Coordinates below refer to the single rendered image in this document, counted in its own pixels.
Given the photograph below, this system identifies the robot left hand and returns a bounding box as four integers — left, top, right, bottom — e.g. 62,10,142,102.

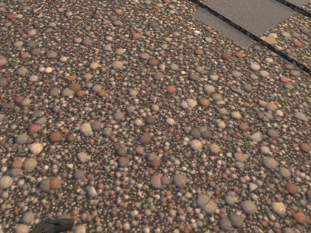
28,218,75,233

